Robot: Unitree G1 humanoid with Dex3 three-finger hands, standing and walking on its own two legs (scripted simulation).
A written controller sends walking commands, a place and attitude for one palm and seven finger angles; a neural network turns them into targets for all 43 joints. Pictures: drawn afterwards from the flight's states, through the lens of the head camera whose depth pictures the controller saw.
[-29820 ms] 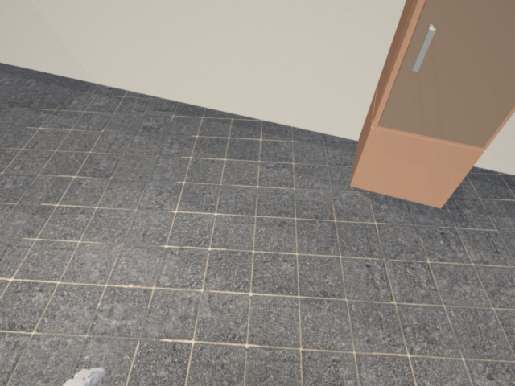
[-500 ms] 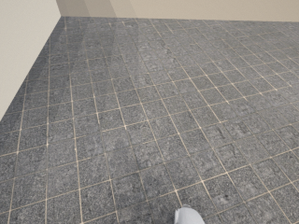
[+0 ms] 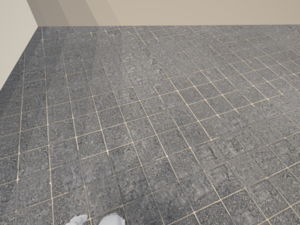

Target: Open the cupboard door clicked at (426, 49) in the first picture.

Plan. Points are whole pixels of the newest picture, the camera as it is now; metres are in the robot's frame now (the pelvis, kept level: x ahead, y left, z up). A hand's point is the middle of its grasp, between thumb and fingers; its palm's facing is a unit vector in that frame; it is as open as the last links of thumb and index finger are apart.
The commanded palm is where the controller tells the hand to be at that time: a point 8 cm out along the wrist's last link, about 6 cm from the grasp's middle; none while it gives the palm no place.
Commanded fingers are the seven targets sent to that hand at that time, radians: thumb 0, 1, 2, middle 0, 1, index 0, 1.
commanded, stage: turn to face it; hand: left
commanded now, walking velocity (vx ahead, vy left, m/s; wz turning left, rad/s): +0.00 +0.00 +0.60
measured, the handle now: out of the picture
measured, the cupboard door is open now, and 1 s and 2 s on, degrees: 41 41 41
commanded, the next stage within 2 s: none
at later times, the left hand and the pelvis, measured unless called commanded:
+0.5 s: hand out of the picture +0.11 +0.22 -0.16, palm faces +0.27 -0.92 -0.29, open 7.3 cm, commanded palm none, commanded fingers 0.00 0.90 0.90 -0.20 -0.30 -0.20 -0.30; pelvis +0.06 -0.02 +0.00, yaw +16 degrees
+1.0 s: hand out of the picture +0.01 +0.16 -0.19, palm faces +0.59 -0.76 -0.26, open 7.3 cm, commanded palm none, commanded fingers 0.00 0.90 0.90 -0.20 -0.30 -0.20 -0.30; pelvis +0.09 -0.04 -0.02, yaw +37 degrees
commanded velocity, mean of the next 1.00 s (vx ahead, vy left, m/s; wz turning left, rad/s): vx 0.00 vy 0.00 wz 0.60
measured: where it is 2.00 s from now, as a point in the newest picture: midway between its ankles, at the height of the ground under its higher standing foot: outside the picture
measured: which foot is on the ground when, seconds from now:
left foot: up 0.00-0.10, down 0.12-0.54, up 0.56-0.90, down 0.92-1.00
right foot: down 0.00-0.12, up 0.14-0.52, down 0.54-0.92, up 0.94-1.00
